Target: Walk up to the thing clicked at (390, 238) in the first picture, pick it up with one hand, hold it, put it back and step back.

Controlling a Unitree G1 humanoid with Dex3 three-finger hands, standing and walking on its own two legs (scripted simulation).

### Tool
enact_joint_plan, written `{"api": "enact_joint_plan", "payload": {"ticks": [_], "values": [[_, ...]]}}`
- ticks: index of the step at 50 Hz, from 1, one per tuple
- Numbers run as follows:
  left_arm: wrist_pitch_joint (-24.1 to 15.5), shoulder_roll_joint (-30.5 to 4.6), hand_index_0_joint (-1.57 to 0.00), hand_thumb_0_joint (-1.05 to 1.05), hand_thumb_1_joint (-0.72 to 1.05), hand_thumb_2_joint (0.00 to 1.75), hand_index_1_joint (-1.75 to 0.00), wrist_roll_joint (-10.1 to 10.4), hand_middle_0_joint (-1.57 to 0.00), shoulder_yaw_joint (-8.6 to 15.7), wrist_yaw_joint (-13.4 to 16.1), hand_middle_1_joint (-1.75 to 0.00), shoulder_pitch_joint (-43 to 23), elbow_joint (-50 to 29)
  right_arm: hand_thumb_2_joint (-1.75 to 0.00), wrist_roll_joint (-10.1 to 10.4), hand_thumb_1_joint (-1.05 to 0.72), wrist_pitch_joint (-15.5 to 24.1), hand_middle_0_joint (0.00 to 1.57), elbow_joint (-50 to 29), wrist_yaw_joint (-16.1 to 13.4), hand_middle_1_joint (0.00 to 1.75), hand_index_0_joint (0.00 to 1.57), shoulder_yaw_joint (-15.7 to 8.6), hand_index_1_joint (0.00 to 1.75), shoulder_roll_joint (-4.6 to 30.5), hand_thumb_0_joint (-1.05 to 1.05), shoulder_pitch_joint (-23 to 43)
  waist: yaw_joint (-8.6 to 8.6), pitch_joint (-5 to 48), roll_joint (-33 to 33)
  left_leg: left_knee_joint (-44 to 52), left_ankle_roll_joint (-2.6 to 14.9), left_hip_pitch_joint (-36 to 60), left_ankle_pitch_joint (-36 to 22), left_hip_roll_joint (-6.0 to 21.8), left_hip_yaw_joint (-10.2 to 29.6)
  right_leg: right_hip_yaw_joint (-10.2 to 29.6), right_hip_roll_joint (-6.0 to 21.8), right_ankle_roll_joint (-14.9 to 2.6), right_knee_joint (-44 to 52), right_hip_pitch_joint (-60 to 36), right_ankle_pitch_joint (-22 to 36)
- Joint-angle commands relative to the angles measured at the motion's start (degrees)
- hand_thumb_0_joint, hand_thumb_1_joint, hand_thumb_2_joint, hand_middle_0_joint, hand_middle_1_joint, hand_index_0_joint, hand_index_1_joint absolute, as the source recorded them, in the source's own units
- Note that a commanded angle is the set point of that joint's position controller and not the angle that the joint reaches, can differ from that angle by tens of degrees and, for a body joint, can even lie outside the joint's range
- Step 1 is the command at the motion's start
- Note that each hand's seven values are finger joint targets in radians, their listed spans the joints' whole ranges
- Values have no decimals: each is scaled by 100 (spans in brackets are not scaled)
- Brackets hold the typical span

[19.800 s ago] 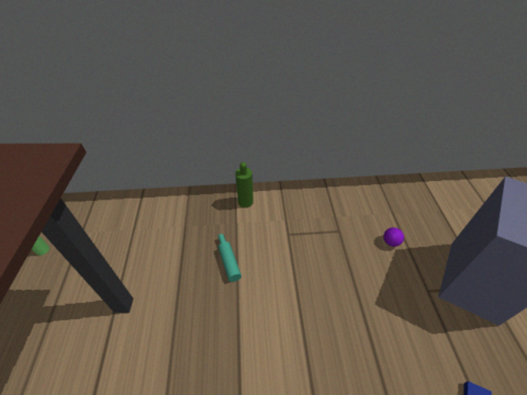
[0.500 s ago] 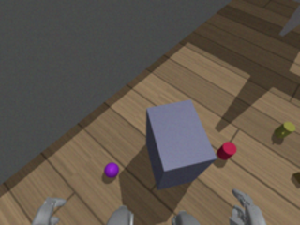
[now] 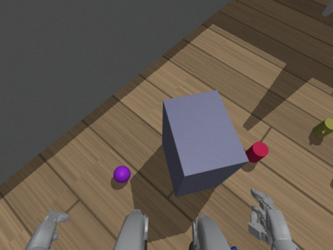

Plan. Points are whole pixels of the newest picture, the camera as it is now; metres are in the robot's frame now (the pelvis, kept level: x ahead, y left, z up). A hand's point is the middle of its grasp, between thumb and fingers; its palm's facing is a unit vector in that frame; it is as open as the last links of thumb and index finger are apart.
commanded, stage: rise first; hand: left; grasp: from above
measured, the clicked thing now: (122, 174) +0.44 +0.24 -0.60
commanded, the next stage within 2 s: approach in 1.66 s
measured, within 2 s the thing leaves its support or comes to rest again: neither
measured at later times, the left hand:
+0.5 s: hand (86, 200) +0.28 +0.30 -0.33, palm faces -0.45 -0.34 -0.83, open 14.0 cm
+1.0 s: hand (94, 187) +0.34 +0.31 -0.42, palm faces -0.45 -0.08 -0.89, open 14.1 cm
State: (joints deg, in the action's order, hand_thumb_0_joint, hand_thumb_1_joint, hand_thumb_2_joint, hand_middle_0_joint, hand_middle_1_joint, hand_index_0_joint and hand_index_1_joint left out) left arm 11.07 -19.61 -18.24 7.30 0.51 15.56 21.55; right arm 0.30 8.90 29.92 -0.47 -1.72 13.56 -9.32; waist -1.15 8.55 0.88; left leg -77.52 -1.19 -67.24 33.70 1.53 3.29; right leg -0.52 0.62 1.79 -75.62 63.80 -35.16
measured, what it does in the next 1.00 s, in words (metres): lowers itself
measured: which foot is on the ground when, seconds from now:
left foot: down 0.00-1.00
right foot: down 0.00-1.00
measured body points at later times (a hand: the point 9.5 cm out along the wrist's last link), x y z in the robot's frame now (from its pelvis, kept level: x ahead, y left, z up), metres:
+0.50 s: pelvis -0.07 -0.01 -0.20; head +0.14 +0.00 +0.20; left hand +0.30 +0.32 -0.28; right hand +0.08 -0.29 -0.34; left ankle +0.02 +0.13 -0.61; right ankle +0.00 -0.14 -0.61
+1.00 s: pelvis -0.08 +0.01 -0.27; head +0.13 +0.05 +0.12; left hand +0.36 +0.31 -0.37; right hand -0.01 -0.28 -0.39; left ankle +0.02 +0.13 -0.61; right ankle +0.00 -0.14 -0.61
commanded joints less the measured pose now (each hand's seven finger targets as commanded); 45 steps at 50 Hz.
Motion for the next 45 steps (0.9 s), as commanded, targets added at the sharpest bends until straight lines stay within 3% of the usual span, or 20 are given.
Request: {"api": "enact_joint_plan", "payload": {"ticks": [1, 3, 4, 5, 7, 10, 12, 14, 16, 20, 22, 25, 29, 34, 39, 41, 44, 45], "values": [[-574, -1343, -7, 0, -55, 95, -107, -466, -6, 556, 175, -107, -908, 35, -90, -25, -90, 352, 20, -492, -5, 30, 20, -397, 30, 899, 0, 91, -180, 1365, 185, 208, 202, 456, -1201, -107, -182, -88, -135, -281, 223, 210, 1225], [-894, -1412, -6, 0, -53, 95, -107, -696, -5, 548, 195, -108, -1201, 187, -90, -46, -89, 411, 20, -396, 22, 30, 20, -434, 30, 967, 0, 110, -141, 1609, 340, 10, 167, 265, -972, -106, -135, -64, -128, -293, -148, 587, 1007], [-1053, -1370, -6, 0, -53, 96, -108, -830, -5, 439, 194, -109, -1215, 120, -90, -37, -88, 434, 20, -356, 34, 30, 20, -456, 30, 990, 0, 109, -104, 1877, 439, -123, 160, 312, -1110, -94, -134, -52, -131, -299, -330, 720, 1099], [-1190, -1304, -6, 0, -52, 96, -108, -951, -5, 264, 187, -109, -1371, 119, -89, -42, -87, 454, 20, -341, 48, 30, 20, -479, 30, 1007, 0, 114, -172, 2063, 483, -298, 156, 207, -1076, -102, -134, -51, -140, -295, -501, 875, 1117], [-1442, -1559, -6, 0, -52, 97, -108, -1193, -6, 331, 252, -109, -1767, 277, -90, -38, -88, 469, 20, -209, 73, 30, 20, -504, 30, 1085, 0, 128, -147, 2322, 468, -612, 153, -58, -1088, -103, -108, -72, -152, -299, -829, 1187, 1137], [-1756, -2192, -6, 0, -57, 100, -108, -1613, -7, 713, 454, -108, -2355, 700, -90, -33, -90, 427, 20, -43, 99, 30, 20, -513, 30, 1190, 0, 158, -3, 2598, 518, -1025, 140, -519, -948, -94, -97, -83, -168, -311, -1279, 1698, 995], [-1849, -2365, -7, 0, -57, 99, -109, -1918, -7, 769, 591, -109, -2562, 887, -90, -29, -91, 352, 20, 80, 131, 30, 20, -521, 30, 1243, 0, 87, 70, 3031, 643, -1373, 139, -507, -1388, -90, -105, -123, -161, -321, -1632, 1898, 1277], [-1879, -2313, -8, 0, -56, 99, -110, -2148, -7, 671, 665, -110, -2815, 1289, -90, -38, -91, 284, 20, 177, 172, 30, 20, -538, 30, 1257, 0, 27, 59, 3184, 598, -1723, 165, -723, -1615, -105, -162, -156, -170, -311, -1833, 2070, 1449], [-1944, -2436, -7, 0, -59, 101, -109, -2360, -7, 685, 730, -109, -3444, 1737, -91, -58, -92, 226, 20, 339, 217, 30, 20, -532, 30, 1259, 0, -27, 29, 3177, 419, -2029, 189, -1253, -1380, -128, -195, -184, -187, -306, -1997, 2296, 1277], [-2124, -3014, -6, 0, -55, 103, -108, -2724, -6, 838, 809, -107, -4344, 1823, -90, -127, -88, 116, 20, 443, 264, 30, 20, -606, 30, 1314, 0, -158, 104, 3855, 250, -2563, 246, -1708, -974, -127, -284, -180, -200, -268, -2258, 2267, 1034], [-2193, -3039, -6, 0, -55, 103, -108, -2873, -6, 791, 819, -107, -4584, 2140, -90, -155, -88, 63, 20, 549, 276, 30, 20, -602, 30, 1341, 0, -252, 67, 3895, 215, -2733, 251, -1821, -929, -115, -288, -219, -216, -266, -2400, 2376, 986], [-2329, -3388, -5, 0, -55, 103, -108, -3176, -5, 805, 806, -107, -5184, 2468, -90, -174, -87, -47, 20, 636, 292, 30, 20, -580, 30, 1351, 0, -331, 1, 3699, 183, -2905, 280, -2367, -408, -121, -289, -288, -239, -268, -2562, 2653, 499], [-2514, -3542, -5, 0, -54, 103, -107, -3464, -5, 760, 869, -107, -5620, 2744, -89, -211, -87, -176, 20, 684, 325, 30, 20, -546, 30, 1351, 0, -388, -69, 3516, 106, -3131, 320, -2831, 30, -158, -294, -337, -283, -275, -2703, 2956, -6], [-2808, -3756, -6, 0, -53, 102, -103, -3866, -6, 700, 1069, -103, -6179, 3093, -90, -291, -88, -326, 20, 815, 374, 30, 20, -478, 30, 1371, 0, -430, -181, 3126, 507, -3282, 301, -3028, 504, -172, -211, -469, -317, -333, -3041, 3656, -445], [-2917, -3805, -6, 0, -54, 102, -100, -4335, -7, 658, 1440, -100, -6480, 3452, -90, -386, -89, -489, 20, 954, 450, 30, 20, -417, 30, 1433, 0, -541, -246, 3196, 839, -3471, 257, -2824, 273, -176, -125, -602, -301, -378, -3383, 4116, -145], [-2923, -3706, -6, 0, -55, 103, -98, -4487, -7, 548, 1590, -98, -6730, 3550, -90, -424, -89, -545, 20, 997, 484, 30, 20, -398, 30, 1441, 0, -588, -364, 3138, 953, -3537, 243, -2856, 224, -185, -95, -648, -293, -383, -3508, 4324, -69], [-2888, -3697, -6, 0, -55, 103, -98, -4710, -7, 454, 1763, -96, -6943, 3747, -90, -472, -89, -599, 20, 1058, 510, 30, 20, -395, 30, 1458, 0, -602, -396, 3145, 1150, -3581, 212, -2777, 164, -178, -70, -696, -293, -398, -3639, 4521, 16], [-2867, -3812, -6, 0, -55, 102, -97, -4763, -7, 497, 1818, -96, -7002, 3803, -90, -488, -90, -615, 20, 1072, 525, 30, 20, -385, 30, 1492, 0, -613, -405, 3186, 1185, -3626, 211, -2763, 105, -178, -58, -706, -285, -396, -3689, 4512, 81]]}}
